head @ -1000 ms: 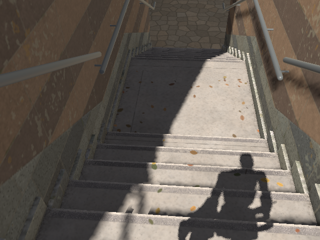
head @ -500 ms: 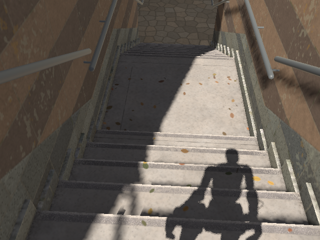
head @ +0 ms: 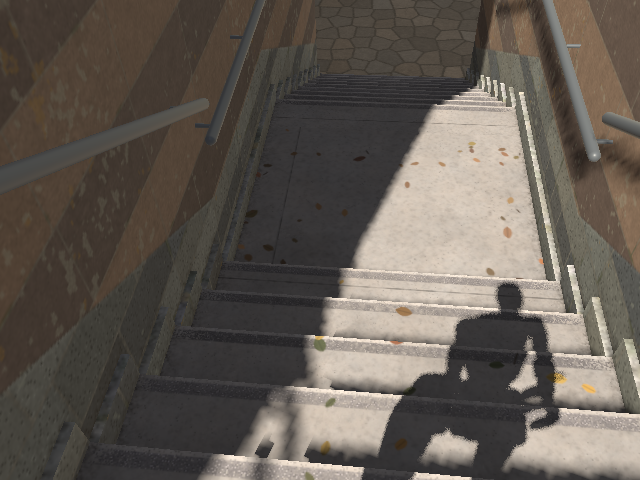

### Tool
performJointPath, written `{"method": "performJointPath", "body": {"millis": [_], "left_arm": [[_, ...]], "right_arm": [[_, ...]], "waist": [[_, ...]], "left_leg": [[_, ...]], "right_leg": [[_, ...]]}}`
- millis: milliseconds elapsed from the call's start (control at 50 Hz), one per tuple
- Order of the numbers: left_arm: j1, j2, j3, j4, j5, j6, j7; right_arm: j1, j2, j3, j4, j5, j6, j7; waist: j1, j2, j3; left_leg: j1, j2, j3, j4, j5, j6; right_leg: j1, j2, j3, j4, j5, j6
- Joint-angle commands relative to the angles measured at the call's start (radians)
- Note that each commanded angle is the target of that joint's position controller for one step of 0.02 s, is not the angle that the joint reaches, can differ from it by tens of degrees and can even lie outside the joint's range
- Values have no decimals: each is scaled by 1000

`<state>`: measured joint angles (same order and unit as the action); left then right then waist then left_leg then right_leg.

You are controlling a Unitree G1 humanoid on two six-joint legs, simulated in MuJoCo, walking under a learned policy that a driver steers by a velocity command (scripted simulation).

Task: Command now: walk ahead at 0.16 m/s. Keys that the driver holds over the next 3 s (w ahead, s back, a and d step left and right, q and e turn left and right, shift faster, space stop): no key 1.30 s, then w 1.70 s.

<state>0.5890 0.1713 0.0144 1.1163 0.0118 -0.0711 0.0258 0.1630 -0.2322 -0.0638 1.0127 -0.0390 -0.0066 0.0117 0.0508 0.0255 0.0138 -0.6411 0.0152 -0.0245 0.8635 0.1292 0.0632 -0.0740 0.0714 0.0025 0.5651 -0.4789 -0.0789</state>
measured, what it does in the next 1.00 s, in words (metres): goes down: left foot 0.17 m lower, then right foot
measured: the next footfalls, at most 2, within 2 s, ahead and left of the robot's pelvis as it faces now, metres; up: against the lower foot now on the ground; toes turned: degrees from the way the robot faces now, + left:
left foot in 0.20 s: +0.24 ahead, +0.09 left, -0.17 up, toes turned +4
right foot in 0.62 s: +0.24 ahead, -0.10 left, -0.17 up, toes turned +0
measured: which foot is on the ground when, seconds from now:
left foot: up 0.00-0.18, down 0.20-1.00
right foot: down 0.00-0.22, up 0.24-0.60, down 0.62-1.00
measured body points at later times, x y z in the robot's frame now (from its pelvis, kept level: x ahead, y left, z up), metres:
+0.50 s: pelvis +0.15 +0.02 -0.16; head +0.16 +0.04 +0.29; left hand +0.25 +0.25 -0.31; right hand +0.13 -0.20 -0.31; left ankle +0.20 +0.09 -0.89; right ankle +0.22 -0.12 -0.79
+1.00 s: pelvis +0.20 -0.01 -0.15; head +0.20 -0.02 +0.30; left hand +0.20 +0.21 -0.30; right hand +0.17 -0.23 -0.31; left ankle +0.20 +0.09 -0.89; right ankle +0.20 -0.10 -0.89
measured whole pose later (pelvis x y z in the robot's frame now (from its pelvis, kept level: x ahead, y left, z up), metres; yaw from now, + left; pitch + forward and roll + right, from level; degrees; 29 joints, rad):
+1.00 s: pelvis +0.20 -0.01 -0.15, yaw +1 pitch -1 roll +0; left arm 0.31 0.16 -0.03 1.06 0.01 0.01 0.01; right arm 0.34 -0.17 0.02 1.10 -0.01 0.03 -0.01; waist -0.01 0.01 0.01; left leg -0.18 -0.01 0.06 0.40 -0.21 0.03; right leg -0.19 0.03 -0.03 0.41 -0.21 -0.04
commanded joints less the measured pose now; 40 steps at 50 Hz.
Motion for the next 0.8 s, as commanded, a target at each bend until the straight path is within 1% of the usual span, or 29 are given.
{"method": "performJointPath", "body": {"millis": [20,80,120,160,180,200,220,240,260,280,300,320,340,360,400,420,460,500,540,560,580,600,620,640,660,680,700,760,800], "left_arm": [[-59,54,-10,-40,-14,-21,16],[-19,68,-13,-22,2,-2,15],[20,56,-13,-2,27,20,27],[38,64,-9,15,42,45,31],[37,55,-15,22,41,55,42],[45,61,-17,27,25,58,36],[124,50,0,23,-8,54,25],[203,58,-2,8,-70,63,49],[113,102,-6,-17,-60,64,58],[-2,107,-4,-45,-36,72,52],[-103,89,-12,-91,-21,85,37],[-191,105,-6,-101,16,110,31],[-217,95,-4,-106,30,135,28],[-238,72,-5,-120,29,137,27],[-217,-12,-20,-113,24,150,15],[-267,-18,-26,-143,33,153,10],[-301,14,-27,-166,38,155,-5],[-305,24,-38,-154,30,161,-13],[-322,48,-42,-158,10,163,-20],[-285,45,-38,-124,10,155,-18],[-246,41,-41,-112,15,147,-18],[-278,56,-41,-130,11,143,-21],[-292,64,-46,-135,10,128,-19],[-238,120,-35,-121,16,108,-14],[-281,124,-36,-115,9,102,-12],[-330,97,-40,-133,8,90,-19],[-339,86,-40,-131,3,81,-23],[-338,74,-37,-125,-16,80,-19],[-317,73,-34,-121,-12,78,-19]], "right_arm": [[-54,7,18,-45,-10,-26,19],[-115,7,30,-77,5,-24,20],[-125,-7,33,-93,25,-35,15],[3,-36,30,-50,36,-48,-2],[164,-41,20,10,20,-54,-9],[329,-58,11,69,5,-51,-6],[433,-136,-5,110,10,-42,7],[447,-141,2,84,29,-32,20],[389,-103,13,48,58,-23,21],[313,-64,30,20,62,-16,-3],[202,-57,42,-15,47,-19,-40],[194,-52,48,-20,24,-21,-47],[221,-65,54,-9,7,-21,-42],[216,-46,65,-5,0,-35,-37],[225,-24,83,-2,19,-52,-35],[218,-7,96,-6,30,-64,-41],[184,-4,113,-19,29,-56,-47],[177,-44,106,-30,25,-44,-44],[181,-63,102,-38,30,-28,-29],[184,-56,101,-41,36,-23,-25],[161,-65,99,-46,34,-13,-27],[179,-67,94,-42,16,11,-27],[254,-34,96,-22,11,17,-27],[338,-5,96,-10,21,18,-29],[401,-3,89,11,43,30,-23],[340,-43,77,16,41,40,-22],[301,-44,70,13,35,46,-16],[263,5,75,20,26,53,1],[269,6,74,39,22,47,-3]], "waist": [[-19,-86,64],[43,-98,103],[80,-95,140],[56,-94,119],[-5,-21,90],[-69,17,26],[-69,184,-103],[-73,200,-330],[-103,95,-412],[-101,46,-345],[-70,70,-257],[-70,3,-133],[-64,6,-70],[-41,-49,10],[-8,-12,30],[-4,29,32],[12,67,-7],[-1,113,-28],[-20,140,13],[-16,95,24],[11,85,60],[-2,84,118],[-38,22,124],[-71,-126,85],[-117,-173,95],[-99,-162,100],[-88,-147,71],[-94,-107,53],[-87,-72,53]], "left_leg": [[235,-37,73,-222,422,5],[217,-35,72,-331,361,-15],[208,7,37,-498,333,-31],[301,35,29,-647,322,-28],[466,45,71,-752,452,-19],[693,52,119,-773,530,-25],[1071,227,-11,-487,1043,29],[1379,421,-156,-140,1310,172],[1330,444,-190,-187,1062,239],[1128,429,-197,-298,704,274],[884,454,-290,-473,196,336],[624,431,-267,-557,67,336],[434,390,-243,-576,33,319],[318,302,-170,-550,-20,269],[164,225,-105,-525,-51,239],[151,222,-123,-502,-80,234],[192,172,-100,-504,-197,171],[131,166,-76,-551,-203,123],[89,172,-89,-611,-383,98],[-16,162,-71,-613,-437,100],[-40,145,-62,-586,-503,98],[52,155,-97,-556,-503,92],[67,153,-125,-524,-415,64],[58,92,-73,-388,-409,21],[198,48,-14,-456,-463,4],[333,40,-5,-441,-432,-19],[415,31,-4,-424,-394,-20],[511,58,-20,-479,-346,-22],[500,70,-28,-506,-333,-22]], "right_leg": [[-290,-107,69,19,463,-45],[-244,-122,124,150,415,-60],[-165,-120,149,247,487,-64],[-93,-114,164,429,584,-74],[-147,-91,129,608,530,-71],[-258,-52,81,804,409,-58],[-553,62,-1,1115,-302,-4],[-789,67,-2,1452,-643,24],[-875,-1,36,1482,-603,15],[-880,-41,28,1439,-505,24],[-851,-80,38,1287,-303,58],[-757,-82,43,1287,-210,61],[-666,-64,22,1279,-181,58],[-669,-65,77,1148,40,65],[-617,-34,53,1051,202,67],[-639,-25,64,982,281,78],[-571,-47,62,644,336,82],[-315,-46,8,430,338,93],[-166,-43,-23,270,255,86],[-15,-30,-66,303,365,80],[32,-28,-70,212,300,68],[-47,-64,-24,0,74,55],[6,-112,34,-87,195,49],[101,-267,208,-129,580,29],[-108,-322,253,-164,578,-48],[-231,-291,252,-227,434,-39],[-266,-267,229,-255,358,-28],[-291,-209,175,-308,111,12],[-252,-199,160,-301,160,19]]}}
Over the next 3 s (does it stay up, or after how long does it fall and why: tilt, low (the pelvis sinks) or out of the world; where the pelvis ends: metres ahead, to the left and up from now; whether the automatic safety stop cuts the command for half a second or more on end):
stays up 1.01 -0.01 -0.59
